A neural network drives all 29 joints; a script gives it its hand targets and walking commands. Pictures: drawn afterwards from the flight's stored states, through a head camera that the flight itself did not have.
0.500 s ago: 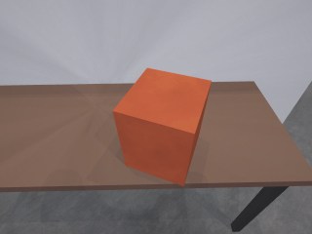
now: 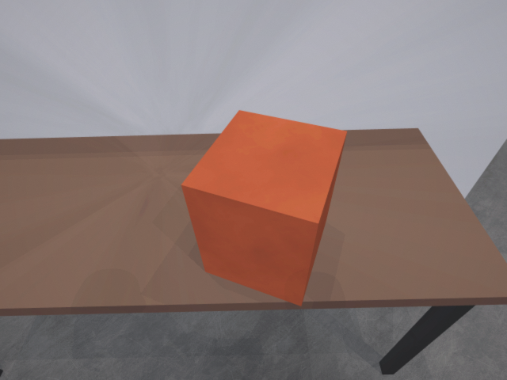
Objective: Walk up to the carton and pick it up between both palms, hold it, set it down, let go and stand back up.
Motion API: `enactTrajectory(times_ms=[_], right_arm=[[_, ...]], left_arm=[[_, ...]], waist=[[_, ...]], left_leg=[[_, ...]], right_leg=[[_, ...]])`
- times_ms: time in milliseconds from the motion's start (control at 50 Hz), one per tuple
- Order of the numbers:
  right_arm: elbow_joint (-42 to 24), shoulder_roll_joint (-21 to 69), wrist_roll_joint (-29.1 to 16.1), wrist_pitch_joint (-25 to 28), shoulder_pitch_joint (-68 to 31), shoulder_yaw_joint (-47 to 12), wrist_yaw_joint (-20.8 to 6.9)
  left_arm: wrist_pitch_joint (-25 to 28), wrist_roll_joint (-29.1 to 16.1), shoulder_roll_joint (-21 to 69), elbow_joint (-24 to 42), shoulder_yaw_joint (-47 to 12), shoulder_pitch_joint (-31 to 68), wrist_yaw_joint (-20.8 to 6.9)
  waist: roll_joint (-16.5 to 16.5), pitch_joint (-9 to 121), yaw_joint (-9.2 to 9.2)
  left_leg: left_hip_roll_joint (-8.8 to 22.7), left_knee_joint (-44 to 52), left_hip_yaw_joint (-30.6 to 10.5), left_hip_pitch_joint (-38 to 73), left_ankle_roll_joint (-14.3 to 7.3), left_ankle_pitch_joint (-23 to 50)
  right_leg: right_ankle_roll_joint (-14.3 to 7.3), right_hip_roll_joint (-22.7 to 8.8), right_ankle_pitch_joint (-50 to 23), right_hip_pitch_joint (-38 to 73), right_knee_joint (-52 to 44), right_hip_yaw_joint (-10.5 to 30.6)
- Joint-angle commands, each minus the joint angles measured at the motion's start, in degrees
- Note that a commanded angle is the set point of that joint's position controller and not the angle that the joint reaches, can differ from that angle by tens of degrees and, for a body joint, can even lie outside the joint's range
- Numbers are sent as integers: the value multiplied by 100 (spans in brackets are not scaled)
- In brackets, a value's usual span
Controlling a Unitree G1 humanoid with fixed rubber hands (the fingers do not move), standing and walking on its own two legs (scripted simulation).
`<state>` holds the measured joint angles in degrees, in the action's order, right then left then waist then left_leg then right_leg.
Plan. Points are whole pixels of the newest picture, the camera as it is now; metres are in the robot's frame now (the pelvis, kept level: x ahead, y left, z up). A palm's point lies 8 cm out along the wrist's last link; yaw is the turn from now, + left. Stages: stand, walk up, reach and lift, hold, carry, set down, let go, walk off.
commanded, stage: stand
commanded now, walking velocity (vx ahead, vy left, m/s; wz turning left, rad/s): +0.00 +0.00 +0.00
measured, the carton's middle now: (270, 207) +0.43 -0.01 +0.04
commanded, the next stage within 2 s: walk up in 1.96 s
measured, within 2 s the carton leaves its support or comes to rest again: neither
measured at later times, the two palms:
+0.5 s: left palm out of the picture +0.08 +0.29 -0.12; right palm out of the picture +0.07 -0.31 -0.11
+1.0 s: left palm out of the picture +0.08 +0.29 -0.11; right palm out of the picture +0.06 -0.31 -0.11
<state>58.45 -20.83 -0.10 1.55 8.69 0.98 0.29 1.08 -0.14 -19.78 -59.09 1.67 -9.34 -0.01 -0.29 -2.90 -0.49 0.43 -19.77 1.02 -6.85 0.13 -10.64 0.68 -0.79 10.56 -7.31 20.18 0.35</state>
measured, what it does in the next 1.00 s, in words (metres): stands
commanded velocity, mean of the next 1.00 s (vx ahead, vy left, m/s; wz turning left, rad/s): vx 0.00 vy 0.00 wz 0.00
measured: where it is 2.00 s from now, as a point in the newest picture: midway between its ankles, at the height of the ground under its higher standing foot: outside the picture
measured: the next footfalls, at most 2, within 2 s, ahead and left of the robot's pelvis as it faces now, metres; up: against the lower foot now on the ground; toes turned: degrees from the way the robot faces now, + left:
none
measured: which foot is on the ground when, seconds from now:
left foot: down 0.00-1.00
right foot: down 0.00-1.00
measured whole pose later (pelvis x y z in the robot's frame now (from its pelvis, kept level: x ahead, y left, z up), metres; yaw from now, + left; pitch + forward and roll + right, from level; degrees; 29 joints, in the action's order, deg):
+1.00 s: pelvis +0.01 +0.00 +0.00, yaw -1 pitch -3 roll +0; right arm 61.6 -20.6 -0.1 1.1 9.2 1.4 0.7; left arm 0.9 -0.4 -19.9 -61.3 1.9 -8.4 0.9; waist 0.2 -3.1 0.4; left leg 1.1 -18.1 1.6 -4.9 0.6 -10.5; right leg 0.3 -0.1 10.1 -5.6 18.4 0.9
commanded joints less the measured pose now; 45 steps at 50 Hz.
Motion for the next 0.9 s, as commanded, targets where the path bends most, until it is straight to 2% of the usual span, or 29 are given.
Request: enactTrajectory(times_ms=[0, 40, 60, 120, 160, 180, 220, 260, 300, 320, 340, 360, 380, 400, 420, 440, 460, 480, 500, 520, 600, 620, 640, 700, 740, 760, 800, 860, 880], right_arm=[[-269, -865, 3, 25, -53, 180, 57], [-234, -1032, -38, 33, 23, 209, 53], [-242, -1079, 13, 44, 1, 276, 91], [-192, -1035, 9, 39, 11, 272, 79], [-239, -955, 19, 72, -259, 218, 87], [-205, -1033, -62, 85, -184, 270, 117], [-147, -1058, -10, 12, -21, 256, 92], [-134, -789, -19, -27, -140, 142, 41], [-14, -1060, -24, 27, 144, 237, 119], [-47, -944, 30, 21, -90, 241, 111], [-132, -889, 47, 27, -248, 199, 150], [-202, -1003, -18, 52, -304, 249, 138], [-129, -1193, -10, 69, -186, 255, 95], [-35, -1110, -45, 42, -29, 258, 74], [-85, -1011, 7, -1, -64, 250, 73], [-37, -1072, -64, 3, 137, 255, 98], [-116, -1075, 21, 18, -217, 259, 120], [-55, -1052, 28, 9, -142, 259, 113], [-114, -1070, -11, 24, -107, 273, 88], [-112, -1121, 0, 41, -294, 299, 89], [32, -1112, 18, -14, 61, 266, 61], [28, -885, 62, 8, -190, 198, 37], [66, -1171, 1, 15, -101, 261, 81], [63, -1093, 20, 87, -63, 231, 144], [178, -924, -5, 13, 70, 231, 137], [40, -1133, 33, 22, -141, 281, 157], [100, -1258, 11, 65, -140, 306, 118], [100, -1039, -38, 70, -40, 282, 148], [135, -816, -19, 47, 10, 165, 111]], left_arm=[[118, 36, -1057, 251, 219, -118, 129], [117, 14, -1243, 379, 220, 334, 120], [100, 0, -1016, 264, 147, 55, 83], [160, -36, -1158, 255, 173, 35, 111], [134, -34, -1191, 153, 244, -266, 149], [81, -13, -1102, 181, 225, 230, 137], [60, -31, -1060, 148, 209, -67, 98], [70, -11, -883, 138, 130, -291, 146], [3, -45, -876, 185, 139, 266, 95], [-1, -29, -833, 164, 118, -17, 153], [22, -54, -1212, 139, 272, 88, 151], [77, -84, -1067, 217, 240, 304, 94], [80, -35, -1242, 240, 208, 302, 90], [85, -70, -1119, 66, 245, -14, 96], [46, 24, -987, 107, 173, 96, 140], [61, -23, -931, 150, 128, 140, 148], [94, -24, -989, 187, 143, 208, 184], [102, -29, -1206, 154, 238, 361, 165], [127, -43, -1243, 165, 236, 188, 168], [114, -18, -1269, 165, 274, 382, 137], [122, -63, -1112, 89, 190, 26, 136], [90, -12, -1075, 11, 235, 36, 188], [98, -73, -1282, 55, 264, 39, 180], [67, -61, -937, 147, 189, 159, 153], [51, -74, -883, 147, 155, 103, 164], [51, -29, -1106, 203, 217, 477, 159], [141, 26, -1294, 161, 260, 249, 169], [99, -9, -1048, 105, 249, 264, 140], [102, -89, -794, 89, 192, 77, 135]], waist=[[28, 306, 2], [92, 349, 174], [-12, 413, 97], [285, 325, 30], [-42, 470, -166], [-141, 220, 124], [-162, 343, -35], [54, 192, -106], [197, -59, 210], [301, 89, 29], [-53, 114, 41], [235, 347, 135], [-204, 436, 108], [-162, 522, 42], [135, 247, 42], [297, 364, 155], [34, 380, 16], [-124, 287, 126], [196, 281, 161], [-103, 248, 117], [162, 222, 16], [-18, 171, -41], [197, 332, 27], [-138, 404, 82], [363, 110, 69], [30, 69, 112], [356, 231, 5], [155, 147, 85], [-361, 258, 51]], left_leg=[[737, 322, -416, 169, -103, 564], [816, 223, -536, 262, -128, 574], [795, 197, -474, 451, -187, 729], [795, 221, -480, 231, -153, 920], [682, 208, -370, 65, -132, 675], [721, 283, -403, 19, -152, 642], [715, 195, -332, 80, -174, 954], [744, 288, -383, 113, -161, 399], [766, 358, -412, 170, -102, 462], [771, 422, -476, 145, -148, 457], [817, 355, -448, 214, -136, 789], [826, 386, -540, 328, -157, 486], [801, 221, -462, 320, -135, 822], [751, 307, -473, 251, -236, 651], [795, 403, -461, 270, -124, 902], [799, 286, -416, 439, -123, 693], [826, 364, -505, 226, -153, 590], [732, 437, -387, 177, -110, 663], [754, 339, -433, 356, -95, 766], [731, 322, -451, 231, -97, 614], [745, 406, -481, -33, -174, 459], [757, 422, -350, 66, -142, 844], [808, 289, -452, 221, -198, 732], [745, 329, -384, 291, -138, 1038], [813, 403, -455, 151, -156, 854], [759, 396, -408, 186, -96, 704], [845, 317, -497, 245, -158, 891], [865, 372, -434, 204, -177, 519], [764, 379, -345, 170, -194, 422]], right_leg=[[-228, -610, -412, -106, -323, 398], [-190, -668, -738, -186, -302, 417], [-205, -736, -839, -143, -322, 386], [-252, -683, -1137, -7, -220, 456], [-235, -705, -1139, 304, -239, 472], [-199, -731, -1160, 95, -269, 469], [-315, -705, -1116, 212, -265, 522], [-191, -620, -838, 86, -308, 417], [-199, -644, -631, -182, -449, 535], [-153, -603, -624, 14, -368, 343], [-219, -674, -877, 8, -481, 606], [-215, -655, -719, -3, -362, 498], [-184, -688, -1031, 167, -480, 473], [-221, -678, -1008, 366, -294, 539], [-202, -632, -948, 120, -290, 324], [-242, -651, -921, 44, -372, 433], [-208, -681, -935, 183, -403, 467], [-256, -768, -685, 150, -437, 599], [-209, -615, -851, 5, -396, 476], [-234, -642, -843, 69, -434, 503], [-271, -670, -560, 273, -359, 459], [-228, -714, -1032, 247, -378, 528], [-208, -768, -1321, 262, -407, 563], [-204, -708, -1530, 375, -309, 486], [-133, -597, -1059, 105, -490, 374], [-215, -671, -823, 9, -472, 473], [-182, -644, -981, 192, -469, 383], [-202, -703, -790, -35, -463, 517], [-200, -678, -671, 209, -600, 500]])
